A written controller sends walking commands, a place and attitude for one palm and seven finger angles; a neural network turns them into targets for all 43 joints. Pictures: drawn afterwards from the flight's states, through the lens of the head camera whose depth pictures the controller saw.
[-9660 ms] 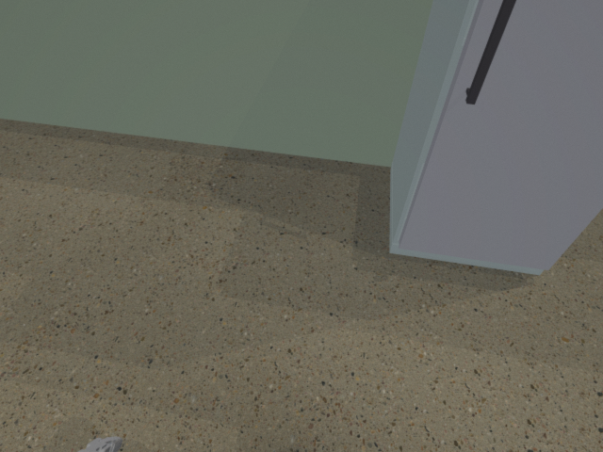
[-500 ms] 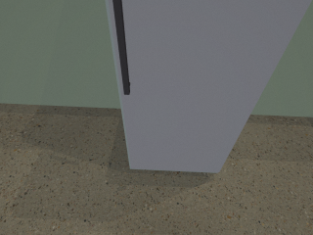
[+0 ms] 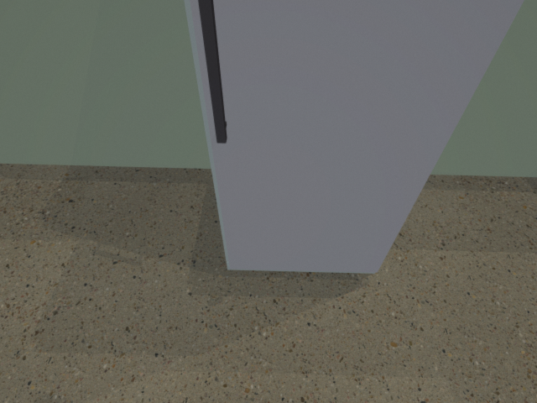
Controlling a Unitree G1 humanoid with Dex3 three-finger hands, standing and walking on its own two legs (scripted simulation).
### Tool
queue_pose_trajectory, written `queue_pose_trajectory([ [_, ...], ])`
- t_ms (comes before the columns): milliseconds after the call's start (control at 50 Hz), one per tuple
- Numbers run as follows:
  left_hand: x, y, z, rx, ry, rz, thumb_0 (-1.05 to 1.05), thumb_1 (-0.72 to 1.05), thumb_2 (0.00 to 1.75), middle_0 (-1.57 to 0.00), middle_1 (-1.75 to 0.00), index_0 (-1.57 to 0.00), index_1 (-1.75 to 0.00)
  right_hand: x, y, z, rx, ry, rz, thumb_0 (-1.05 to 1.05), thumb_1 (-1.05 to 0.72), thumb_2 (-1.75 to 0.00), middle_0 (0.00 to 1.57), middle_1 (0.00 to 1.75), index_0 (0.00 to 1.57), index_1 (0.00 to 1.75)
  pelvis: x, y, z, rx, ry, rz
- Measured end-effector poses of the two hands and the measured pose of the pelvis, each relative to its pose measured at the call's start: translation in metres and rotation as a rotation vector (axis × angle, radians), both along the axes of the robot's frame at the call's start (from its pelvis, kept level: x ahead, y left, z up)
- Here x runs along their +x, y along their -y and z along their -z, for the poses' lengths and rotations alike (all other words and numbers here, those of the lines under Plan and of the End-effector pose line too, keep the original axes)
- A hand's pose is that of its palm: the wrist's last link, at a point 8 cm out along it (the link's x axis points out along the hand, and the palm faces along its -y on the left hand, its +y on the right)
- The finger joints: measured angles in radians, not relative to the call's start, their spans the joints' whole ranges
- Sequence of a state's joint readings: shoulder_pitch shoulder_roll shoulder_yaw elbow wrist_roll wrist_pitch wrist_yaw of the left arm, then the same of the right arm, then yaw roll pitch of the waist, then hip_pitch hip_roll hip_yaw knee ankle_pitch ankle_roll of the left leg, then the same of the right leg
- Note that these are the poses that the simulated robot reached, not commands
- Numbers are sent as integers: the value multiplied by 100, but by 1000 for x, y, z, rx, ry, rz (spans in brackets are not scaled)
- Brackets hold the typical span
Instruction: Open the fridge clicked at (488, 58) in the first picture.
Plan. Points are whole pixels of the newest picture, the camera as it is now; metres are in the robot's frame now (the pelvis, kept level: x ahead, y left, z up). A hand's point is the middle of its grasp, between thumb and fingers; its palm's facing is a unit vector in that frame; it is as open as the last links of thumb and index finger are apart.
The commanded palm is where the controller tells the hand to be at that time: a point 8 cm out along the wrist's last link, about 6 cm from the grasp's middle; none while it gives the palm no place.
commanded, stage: come to a stop and stand still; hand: left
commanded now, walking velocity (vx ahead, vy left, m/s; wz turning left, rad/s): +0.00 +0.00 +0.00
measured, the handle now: (214, 54) +0.67 +0.15 +0.20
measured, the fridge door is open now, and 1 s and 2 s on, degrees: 0 0 0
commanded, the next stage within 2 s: look again from close up in 0.06 s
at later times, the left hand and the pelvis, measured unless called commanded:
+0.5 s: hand out of the picture +0.05 +0.23 -0.16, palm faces -0.06 -0.96 -0.28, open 7.4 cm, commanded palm none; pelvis +0.00 +0.02 +0.01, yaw -2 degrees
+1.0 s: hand out of the picture +0.04 +0.21 -0.16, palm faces -0.05 -0.97 -0.23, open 7.4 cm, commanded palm none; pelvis +0.02 +0.01 +0.01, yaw -2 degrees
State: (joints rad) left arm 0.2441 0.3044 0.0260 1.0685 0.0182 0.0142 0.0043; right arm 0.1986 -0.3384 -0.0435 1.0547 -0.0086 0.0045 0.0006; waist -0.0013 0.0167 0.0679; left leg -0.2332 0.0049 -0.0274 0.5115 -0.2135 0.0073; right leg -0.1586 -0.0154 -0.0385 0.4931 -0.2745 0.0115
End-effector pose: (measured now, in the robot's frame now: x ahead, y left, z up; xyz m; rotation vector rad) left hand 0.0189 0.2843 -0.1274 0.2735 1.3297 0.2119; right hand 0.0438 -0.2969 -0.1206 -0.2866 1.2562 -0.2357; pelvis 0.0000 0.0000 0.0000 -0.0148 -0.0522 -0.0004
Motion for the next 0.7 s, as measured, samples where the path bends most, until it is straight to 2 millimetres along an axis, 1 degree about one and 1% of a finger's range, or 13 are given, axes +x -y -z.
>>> queue_pose_trajectory([
  [60, 18, 1, -3, -19, 47, 27, 1, 91, 90, -20, -30, -20, -30, -5, -10, -2, 11, -25, -11, 1, -91, -89, 20, 30, 20, 30, -4, -4, -4, 6, -2, 13],
  [160, 43, 0, -7, -28, 99, 77, 0, 91, 90, -20, -30, -20, -30, -3, -28, -4, 43, -5, -13, 1, -91, -89, 20, 30, 20, 30, -7, -9, -8, 9, -10, 20],
  [220, 53, 0, -10, -27, 121, 92, 0, 91, 90, -20, -30, -20, -30, 0, -36, -4, 60, 11, -12, 1, -91, -89, 20, 30, 20, 30, -7, -11, -10, 11, -11, 21],
  [280, 58, -1, -11, -27, 132, 98, 0, 91, 90, -20, -30, -20, -30, 2, -43, -3, 75, 17, -11, 1, -91, -89, 20, 30, 20, 30, -6, -13, -10, 13, -12, 22],
  [380, 52, 1, -10, -30, 113, 92, 0, 91, 90, -20, -30, -20, -30, 1, -51, 0, 94, 6, -5, 1, -91, -89, 20, 30, 20, 30, -3, -15, -10, 15, -19, 23],
  [580, 20, 10, -1, -53, 6, 57, 0, 91, 90, -20, -30, -20, -30, -6, -54, 4, 98, -44, 16, 1, -91, -89, 20, 30, 20, 30, 6, -15, -11, 15, -22, 29],
  [700, 9, 18, 3, -73, -36, 43, 0, 91, 90, -20, -30, -20, -30, -8, -54, 4, 95, -62, 24, 1, -91, -89, 20, 30, 20, 30, 10, -14, -11, 14, -24, 31],
])
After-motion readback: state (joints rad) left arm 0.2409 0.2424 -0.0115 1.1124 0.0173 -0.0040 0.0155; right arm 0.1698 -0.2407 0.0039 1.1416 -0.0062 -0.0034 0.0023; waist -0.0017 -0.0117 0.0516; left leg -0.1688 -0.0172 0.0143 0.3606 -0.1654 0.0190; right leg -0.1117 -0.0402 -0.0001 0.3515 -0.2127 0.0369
